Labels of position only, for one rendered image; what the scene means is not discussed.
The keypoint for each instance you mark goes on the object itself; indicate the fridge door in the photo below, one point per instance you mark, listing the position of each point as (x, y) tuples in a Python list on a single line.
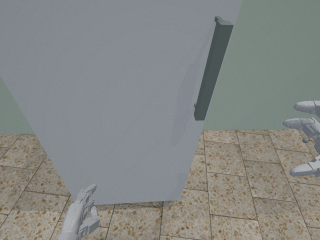
[(109, 88)]

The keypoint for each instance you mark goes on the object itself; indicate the right robot hand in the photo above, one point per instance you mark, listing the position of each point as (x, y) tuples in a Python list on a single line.
[(311, 128)]

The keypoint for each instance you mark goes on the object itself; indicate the handle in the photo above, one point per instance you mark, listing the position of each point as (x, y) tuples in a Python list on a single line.
[(220, 40)]

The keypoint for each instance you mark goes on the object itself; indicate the left robot hand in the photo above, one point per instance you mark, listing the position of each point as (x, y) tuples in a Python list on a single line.
[(74, 219)]

